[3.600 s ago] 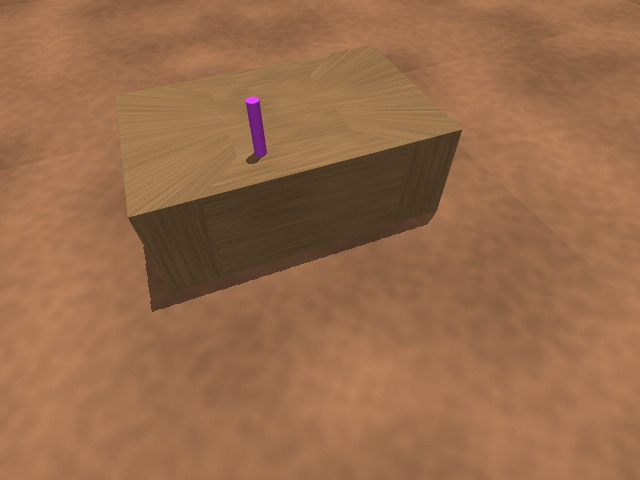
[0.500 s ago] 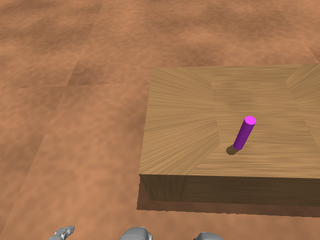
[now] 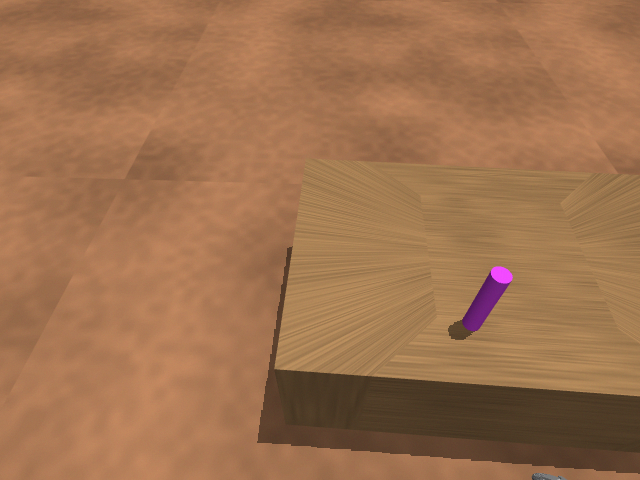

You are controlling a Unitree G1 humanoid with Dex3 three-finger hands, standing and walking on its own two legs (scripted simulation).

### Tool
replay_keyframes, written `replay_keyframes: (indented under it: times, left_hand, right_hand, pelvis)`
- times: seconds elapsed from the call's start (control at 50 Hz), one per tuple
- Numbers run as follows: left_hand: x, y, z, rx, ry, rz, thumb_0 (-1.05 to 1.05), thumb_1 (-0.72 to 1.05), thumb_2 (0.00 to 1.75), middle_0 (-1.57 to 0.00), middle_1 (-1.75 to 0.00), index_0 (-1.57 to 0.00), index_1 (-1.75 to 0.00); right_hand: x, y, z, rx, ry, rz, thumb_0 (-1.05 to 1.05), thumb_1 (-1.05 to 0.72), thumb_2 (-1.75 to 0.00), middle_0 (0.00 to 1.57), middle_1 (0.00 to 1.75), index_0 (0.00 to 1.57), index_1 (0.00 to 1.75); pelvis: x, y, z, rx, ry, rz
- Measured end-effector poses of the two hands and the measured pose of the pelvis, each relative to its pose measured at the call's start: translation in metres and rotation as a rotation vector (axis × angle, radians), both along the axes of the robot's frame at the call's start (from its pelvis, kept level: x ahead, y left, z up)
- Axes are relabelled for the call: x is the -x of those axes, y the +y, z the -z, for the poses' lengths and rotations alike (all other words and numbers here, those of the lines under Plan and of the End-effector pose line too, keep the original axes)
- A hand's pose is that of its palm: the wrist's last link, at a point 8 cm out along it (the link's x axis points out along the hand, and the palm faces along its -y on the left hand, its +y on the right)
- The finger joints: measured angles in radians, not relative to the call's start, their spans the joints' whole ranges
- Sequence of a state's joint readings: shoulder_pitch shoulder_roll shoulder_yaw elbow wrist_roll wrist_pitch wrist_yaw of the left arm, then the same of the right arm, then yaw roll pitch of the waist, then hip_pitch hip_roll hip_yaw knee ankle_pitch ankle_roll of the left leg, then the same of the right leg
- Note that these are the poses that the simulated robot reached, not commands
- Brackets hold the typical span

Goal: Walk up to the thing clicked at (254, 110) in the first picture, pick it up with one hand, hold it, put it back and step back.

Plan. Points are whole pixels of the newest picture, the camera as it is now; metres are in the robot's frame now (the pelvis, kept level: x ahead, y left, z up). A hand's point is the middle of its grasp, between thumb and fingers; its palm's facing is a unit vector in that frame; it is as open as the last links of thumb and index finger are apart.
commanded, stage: walk up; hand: right
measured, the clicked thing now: (485, 301) +0.51 -0.32 -0.25
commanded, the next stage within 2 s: stand in 1.10 s
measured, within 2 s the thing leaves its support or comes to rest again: neither
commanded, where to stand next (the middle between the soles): +0.08 -0.02 m, yaw -1 degrees
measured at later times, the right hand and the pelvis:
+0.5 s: hand out of the picture +0.10 -0.26 -0.15, palm faces +0.00 +0.94 -0.34, open 7.4 cm; pelvis +0.02 -0.01 +0.01, yaw -1 degrees
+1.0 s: hand out of the picture +0.09 -0.25 -0.15, palm faces +0.01 +0.94 -0.34, open 7.4 cm; pelvis +0.02 +0.00 +0.01, yaw -1 degrees
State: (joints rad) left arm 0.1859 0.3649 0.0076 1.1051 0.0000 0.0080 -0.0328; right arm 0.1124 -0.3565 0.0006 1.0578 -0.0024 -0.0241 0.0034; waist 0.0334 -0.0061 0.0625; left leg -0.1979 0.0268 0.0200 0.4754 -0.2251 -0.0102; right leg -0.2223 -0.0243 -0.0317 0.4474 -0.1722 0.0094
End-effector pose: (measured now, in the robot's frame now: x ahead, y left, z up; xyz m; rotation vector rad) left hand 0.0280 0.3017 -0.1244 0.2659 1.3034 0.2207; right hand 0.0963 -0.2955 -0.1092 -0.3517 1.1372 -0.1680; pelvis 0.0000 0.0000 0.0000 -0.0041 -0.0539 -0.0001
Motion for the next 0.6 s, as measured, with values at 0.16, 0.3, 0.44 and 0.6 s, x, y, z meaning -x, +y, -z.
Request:
replay_keyframes:
  times: [0.16, 0.3, 0.44, 0.6]
  left_hand:
    - [-0.015, -0.002, -0.013, -0.029, -0.004, -0.006, 0.01, 0.90, 0.90, -0.21, -0.30, -0.21, -0.30]
    - [-0.042, -0.008, -0.017, -0.028, -0.045, 0.017, 0.01, 0.90, 0.90, -0.21, -0.30, -0.21, -0.30]
    - [-0.065, -0.016, -0.014, -0.008, -0.071, 0.044, 0.01, 0.90, 0.90, -0.21, -0.30, -0.21, -0.30]
    - [-0.078, -0.020, -0.011, 0.007, -0.076, 0.068, 0.01, 0.90, 0.90, -0.21, -0.30, -0.21, -0.30]
  right_hand:
    - [-0.024, 0.006, 0.005, -0.045, -0.014, -0.004, 0.01, -0.90, -0.90, 0.20, 0.30, 0.20, 0.30]
    - [-0.023, 0.002, 0.005, -0.045, 0.008, 0.019, 0.00, -0.90, -0.90, 0.20, 0.29, 0.20, 0.30]
    - [-0.007, -0.008, 0.002, -0.022, 0.045, 0.058, 0.01, -0.90, -0.90, 0.20, 0.29, 0.20, 0.30]
    - [0.011, -0.013, 0.000, -0.002, 0.082, 0.092, 0.01, -0.90, -0.90, 0.20, 0.29, 0.20, 0.30]
  pelvis:
    - [-0.008, -0.003, -0.005, -0.006, 0.008, -0.001]
    - [-0.013, -0.006, -0.008, -0.007, 0.014, 0.001]
    - [-0.017, -0.007, -0.009, -0.006, 0.017, 0.007]
    - [-0.020, -0.006, -0.009, -0.006, 0.019, 0.013]
